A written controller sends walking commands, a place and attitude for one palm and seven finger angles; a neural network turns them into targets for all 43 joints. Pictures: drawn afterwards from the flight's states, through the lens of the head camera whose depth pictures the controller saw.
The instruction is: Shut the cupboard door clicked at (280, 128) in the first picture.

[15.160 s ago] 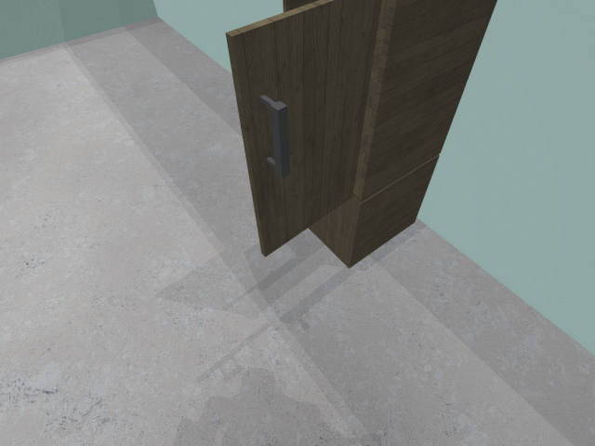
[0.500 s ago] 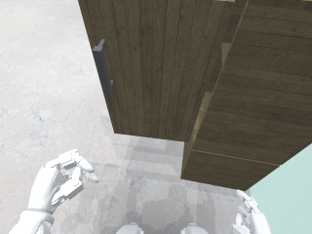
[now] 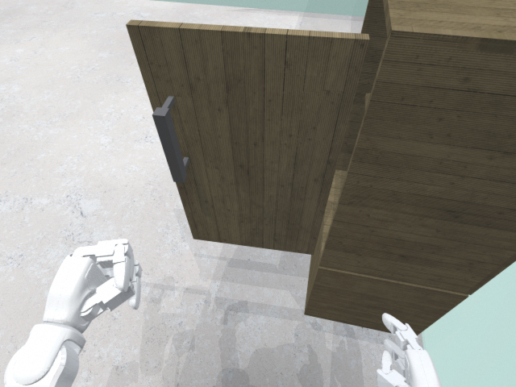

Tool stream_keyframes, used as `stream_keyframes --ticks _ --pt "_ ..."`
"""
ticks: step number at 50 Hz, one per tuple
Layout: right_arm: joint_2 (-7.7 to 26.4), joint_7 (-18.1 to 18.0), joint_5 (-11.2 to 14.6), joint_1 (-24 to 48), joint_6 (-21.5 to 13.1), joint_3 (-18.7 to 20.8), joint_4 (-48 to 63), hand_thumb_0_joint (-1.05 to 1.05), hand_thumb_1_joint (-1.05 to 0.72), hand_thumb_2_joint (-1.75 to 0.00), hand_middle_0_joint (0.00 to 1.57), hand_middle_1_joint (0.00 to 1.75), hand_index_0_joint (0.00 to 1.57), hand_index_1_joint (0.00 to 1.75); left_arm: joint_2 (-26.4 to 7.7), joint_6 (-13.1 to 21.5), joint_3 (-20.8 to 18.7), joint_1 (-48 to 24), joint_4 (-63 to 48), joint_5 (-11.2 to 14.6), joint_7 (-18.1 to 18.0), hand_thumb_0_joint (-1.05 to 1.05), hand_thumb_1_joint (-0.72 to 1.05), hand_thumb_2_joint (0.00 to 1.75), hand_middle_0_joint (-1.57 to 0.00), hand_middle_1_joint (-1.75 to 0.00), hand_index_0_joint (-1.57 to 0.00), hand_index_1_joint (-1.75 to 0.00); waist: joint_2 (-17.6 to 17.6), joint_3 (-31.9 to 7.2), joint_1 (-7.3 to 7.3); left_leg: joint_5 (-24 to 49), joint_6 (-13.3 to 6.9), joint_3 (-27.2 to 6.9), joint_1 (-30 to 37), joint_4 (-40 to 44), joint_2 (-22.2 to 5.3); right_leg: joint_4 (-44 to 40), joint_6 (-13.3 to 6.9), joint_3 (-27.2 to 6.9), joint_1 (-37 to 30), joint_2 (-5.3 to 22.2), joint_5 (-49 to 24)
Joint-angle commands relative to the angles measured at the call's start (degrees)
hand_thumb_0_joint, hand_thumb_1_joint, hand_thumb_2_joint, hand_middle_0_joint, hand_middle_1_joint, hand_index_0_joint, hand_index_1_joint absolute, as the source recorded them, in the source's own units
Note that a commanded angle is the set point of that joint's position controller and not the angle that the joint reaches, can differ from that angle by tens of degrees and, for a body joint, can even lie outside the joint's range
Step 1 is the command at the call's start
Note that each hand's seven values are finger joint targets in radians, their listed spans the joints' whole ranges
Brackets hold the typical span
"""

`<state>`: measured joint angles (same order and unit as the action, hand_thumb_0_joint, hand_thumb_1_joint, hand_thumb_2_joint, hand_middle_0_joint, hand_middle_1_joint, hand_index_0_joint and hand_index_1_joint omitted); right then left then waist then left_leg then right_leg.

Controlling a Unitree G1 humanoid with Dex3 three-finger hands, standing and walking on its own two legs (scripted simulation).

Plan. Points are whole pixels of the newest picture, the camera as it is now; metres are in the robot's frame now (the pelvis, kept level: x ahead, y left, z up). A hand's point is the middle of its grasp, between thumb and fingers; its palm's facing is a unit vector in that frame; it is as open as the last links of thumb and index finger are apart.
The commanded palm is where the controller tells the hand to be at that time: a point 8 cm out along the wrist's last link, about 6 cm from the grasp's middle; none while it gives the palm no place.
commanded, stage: raise the hand and make a fist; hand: left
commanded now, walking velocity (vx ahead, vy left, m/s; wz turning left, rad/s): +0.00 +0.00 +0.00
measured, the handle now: (175, 141) +0.51 +0.20 +0.09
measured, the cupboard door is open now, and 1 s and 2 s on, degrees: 93 93 93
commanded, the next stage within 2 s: bring the fist close to the handle in 0.40 s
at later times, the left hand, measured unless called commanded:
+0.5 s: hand (145, 295) +0.22 +0.16 +0.09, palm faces -0.05 -1.00 -0.07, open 3.1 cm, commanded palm +0.19 +0.22 +0.10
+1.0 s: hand (159, 228) +0.31 +0.17 +0.10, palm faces -0.06 -1.00 -0.04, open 3.1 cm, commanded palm +0.30 +0.22 +0.10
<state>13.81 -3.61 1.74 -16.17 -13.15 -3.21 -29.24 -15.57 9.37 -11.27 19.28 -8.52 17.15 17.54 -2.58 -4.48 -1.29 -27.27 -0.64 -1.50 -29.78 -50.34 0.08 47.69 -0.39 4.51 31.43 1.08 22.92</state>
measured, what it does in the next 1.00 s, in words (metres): stands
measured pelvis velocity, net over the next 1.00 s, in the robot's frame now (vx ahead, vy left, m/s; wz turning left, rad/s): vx -0.01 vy -0.01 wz -0.02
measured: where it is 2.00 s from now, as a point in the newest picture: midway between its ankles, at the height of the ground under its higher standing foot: outside the picture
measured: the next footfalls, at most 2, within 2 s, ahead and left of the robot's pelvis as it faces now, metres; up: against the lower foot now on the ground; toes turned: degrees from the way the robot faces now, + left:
none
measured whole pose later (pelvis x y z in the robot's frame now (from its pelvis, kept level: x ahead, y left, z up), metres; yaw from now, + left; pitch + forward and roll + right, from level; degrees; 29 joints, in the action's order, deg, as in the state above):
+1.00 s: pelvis -0.01 -0.01 +0.01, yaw -1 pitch +6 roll +0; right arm 14.7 -4.3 1.9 -15.9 -11.7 -2.4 -33.9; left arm -16.1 10.3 -12.9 -5.0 15.6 15.1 16.6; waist -1.6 -2.9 0.4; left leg -23.9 0.1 -0.1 -27.1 -44.6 0.2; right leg 44.7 -1.1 3.1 30.5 1.0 20.6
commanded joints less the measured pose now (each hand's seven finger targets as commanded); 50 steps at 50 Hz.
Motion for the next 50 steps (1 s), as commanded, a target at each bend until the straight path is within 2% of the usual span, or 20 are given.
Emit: stream_keyframes --ticks 1,3,10,12,15,17,21,23,25,27,29,31,32,36,37,44,45,47,49,50 --pt "7.1 -1.1 0.6 3.4 -3.9 3.5 8.3 0.0 -0.9 -0.9 0.2 0.3 0.2 0.3 -7.5 3.7 -5.0 -5.6 -11.2 1.6 0.2 0.0 0.9 0.9 -1.3 -1.5 -1.3 -1.5 0.4 -9.6 0.42 20.6 0.2 -0.8 2.9 9.4 0.6 -6.5 -0.8 -0.9 -10.8 -0.9 -18.0" --pt "7.1 -1.1 0.7 3.5 -3.9 3.6 8.1 0.0 -0.9 -0.9 0.2 0.3 0.2 0.3 -6.4 3.2 -4.4 -4.2 -8.4 1.8 0.5 0.0 0.9 0.9 -1.3 -1.5 -1.3 -1.5 3.5 -7.7 0.54 18.6 0.0 -0.4 1.5 9.6 0.7 -7.7 -0.4 -1.5 -10.8 -0.7 -16.3" --pt "7.0 -1.1 0.6 4.1 -4.4 3.9 8.2 0.0 -0.9 -0.9 0.2 0.3 0.2 0.3 -7.8 5.2 -5.3 -5.8 -9.8 1.4 0.1 0.0 0.9 0.9 -1.3 -1.5 -1.3 -1.5 1.9 -7.8 -0.02 15.5 -0.2 0.7 0.9 9.7 1.2 -9.5 -0.3 -3.8 -11.6 0.2 -11.4" --pt "7.1 -1.2 0.5 4.2 -4.6 3.9 7.7 0.0 -0.9 -0.9 0.2 0.3 0.2 0.3 -9.1 6.2 -6.3 -5.9 -9.5 1.5 -0.3 0.0 0.9 0.9 -1.3 -1.5 -1.3 -1.5 3.9 -7.9 0.19 15.1 -0.4 0.8 0.1 8.8 1.2 -10.2 0.1 -5.4 -12.2 0.6 -10.5" --pt "6.9 -1.3 0.7 4.3 -4.8 3.9 7.4 0.0 -0.9 -0.9 0.2 0.3 0.2 0.3 -7.6 7.2 -4.9 -6.3 -9.4 1.4 -0.3 0.0 0.9 0.9 -1.3 -1.5 -1.3 -1.5 1.6 -7.1 0.43 13.9 -0.4 1.0 0.6 9.1 1.3 -10.6 0.0 -5.5 -11.1 0.6 -8.6" --pt "7.1 -1.3 0.7 4.2 -4.8 4.0 7.1 0.0 -0.9 -0.9 0.2 0.3 0.2 0.3 -7.9 7.0 -4.6 -6.0 -7.9 1.2 -0.2 0.0 0.9 0.9 -1.3 -1.5 -1.3 -1.5 3.7 -5.6 0.92 12.5 -0.5 1.0 -0.4 8.8 1.1 -11.5 0.3 -6.2 -10.5 0.7 -6.1" --pt "7.1 -1.5 0.8 4.4 -5.2 4.0 7.2 0.0 -0.9 -0.9 0.2 0.3 0.2 0.3 -7.8 7.1 -4.6 -6.3 -8.7 1.3 0.1 0.0 0.9 0.9 -1.3 -1.5 -1.3 -1.5 1.9 -6.9 0.57 12.8 -0.5 1.0 0.5 9.2 1.3 -11.4 0.2 -6.0 -10.8 0.8 -6.9" --pt "7.2 -1.5 0.7 4.6 -5.2 4.1 7.2 0.0 -0.9 -0.9 0.2 0.3 0.2 0.3 -8.0 7.1 -4.9 -6.2 -8.5 1.4 0.0 0.0 0.9 0.9 -1.3 -1.5 -1.3 -1.5 3.9 -7.1 0.65 12.9 -0.6 0.9 0.0 9.1 1.2 -11.4 0.4 -6.2 -11.3 0.9 -6.6" --pt "7.1 -1.5 0.7 4.5 -5.3 3.9 7.0 0.0 -0.9 -0.9 0.2 0.3 0.2 0.3 -7.6 7.2 -4.7 -6.6 -8.7 1.5 0.1 0.0 0.9 0.9 -1.3 -1.5 -1.3 -1.5 2.2 -7.1 0.78 13.5 -0.6 0.9 1.1 9.4 1.2 -11.0 0.3 -5.5 -10.8 0.6 -8.1" --pt "7.6 -1.8 0.6 4.2 -5.0 3.7 6.0 0.0 -0.9 -0.9 0.2 0.3 0.2 0.3 -8.6 7.2 -4.7 -10.8 -7.2 1.1 -0.3 0.0 0.9 0.9 -1.3 -1.5 -1.3 -1.5 3.3 -5.5 1.75 13.4 -0.7 0.6 0.4 9.3 1.0 -10.7 0.3 -5.0 -9.8 0.3 -8.2" --pt "7.7 -2.1 0.8 4.2 -5.0 3.7 5.5 0.0 -0.9 -0.9 0.2 0.3 0.2 0.3 -8.5 7.3 -4.5 -15.7 -5.7 1.0 -0.2 0.0 0.9 0.9 -1.3 -1.5 -1.3 -1.5 1.9 -5.2 2.1 11.8 -0.6 0.4 0.9 9.7 1.0 -10.8 0.2 -4.6 -8.4 0.1 -5.9" --pt "7.7 -2.3 0.9 4.2 -5.2 3.7 4.9 0.0 -0.9 -0.9 0.2 0.3 0.2 0.3 -6.6 7.1 -2.1 -20.6 -3.7 0.7 -0.2 0.0 0.9 0.9 -1.3 -1.5 -1.3 -1.5 1.7 -5.6 2.68 11.2 -0.6 0.1 2.1 10.3 1.0 -10.4 0.2 -3.7 -7.4 -0.1 -6.1" --pt "7.9 -2.5 0.8 4.0 -5.1 3.7 4.7 0.0 -0.9 -0.9 0.2 0.3 0.2 0.3 -7.7 6.7 -2.7 -21.6 -2.7 0.6 -0.3 0.0 0.9 0.9 -1.3 -1.5 -1.3 -1.5 3.3 -6.3 2.59 11.5 -0.8 -0.1 1.6 10.2 0.9 -10.5 0.2 -4.0 -8.2 -0.1 -6.2" --pt "7.8 -2.3 0.8 3.7 -4.8 3.7 4.6 0.0 -0.9 -0.9 0.2 0.3 0.2 0.3 -7.6 5.3 -2.5 -23.1 0.2 -0.3 -0.2 0.0 0.9 0.9 -1.3 -1.5 -1.3 -1.5 0.0 -10.7 1.29 15.7 -0.4 -0.1 3.8 11.3 1.0 -8.6 -0.3 -2.5 -10.7 0.0 -12.8" --pt "8.0 -2.3 0.6 3.3 -4.4 3.7 4.2 0.0 -0.9 -0.9 0.2 0.3 0.2 0.3 -8.6 4.7 -3.5 -23.7 2.3 -0.4 -0.4 0.0 0.9 0.9 -1.3 -1.5 -1.3 -1.5 2.6 -10.4 1.51 16.3 -0.5 -0.2 3.3 11.2 0.8 -8.7 -0.2 -2.5 -11.2 -0.1 -13.3" --pt "7.9 -1.6 0.6 3.4 -2.3 3.8 4.1 0.0 -0.9 -0.9 0.2 0.3 0.2 0.3 -10.3 4.1 -6.3 -32.1 8.9 -0.8 -1.7 0.0 0.9 0.9 -1.3 -1.5 -1.3 -1.5 1.8 -11.3 0.78 18.2 -0.1 0.9 3.1 12.2 0.9 -8.7 -0.4 -2.9 -12.8 -0.1 -16.4" --pt "7.9 -1.6 0.5 3.3 -1.9 3.8 3.8 0.0 -0.9 -0.9 0.2 0.3 0.2 0.3 -10.5 4.3 -6.1 -34.6 9.8 -0.9 -1.6 0.0 0.9 0.9 -1.3 -1.5 -1.3 -1.5 1.8 -11.0 1.4 18.1 -0.1 0.9 3.0 12.2 0.9 -8.8 -0.4 -2.9 -12.5 0.0 -16.6" --pt "8.2 -1.6 0.5 2.7 -1.3 3.9 3.3 0.0 -0.9 -0.9 0.2 0.3 0.2 0.3 -12.2 4.8 -7.3 -37.1 12.6 -1.0 -1.4 0.0 0.9 0.9 -1.3 -1.5 -1.3 -1.5 4.1 -11.4 1.46 18.5 -0.2 0.9 2.3 12.1 0.7 -8.8 -0.4 -3.2 -13.6 -0.1 -17.0" --pt "8.1 -1.5 0.6 2.9 -1.1 4.0 3.1 0.0 -0.9 -0.9 0.2 0.3 0.2 0.3 -11.2 5.3 -6.0 -41.0 13.5 -1.1 -0.6 0.0 0.9 0.9 -1.3 -1.5 -1.3 -1.5 0.1 -12.3 1.81 18.9 0.0 1.2 3.6 12.2 0.9 -8.5 -0.6 -3.2 -12.8 0.0 -18.0" --pt "8.3 -1.5 0.6 2.3 -0.9 4.2 2.7 0.0 -0.9 -0.9 0.2 0.3 0.2 0.3 -11.8 5.6 -6.4 -42.6 14.3 -1.3 -0.4 0.0 0.9 0.9 -1.3 -1.5 -1.3 -1.5 0.0 -13.3 2.06 20.0 0.0 1.1 4.3 12.0 0.7 -8.2 -0.7 -3.1 -12.9 -0.1 -19.1"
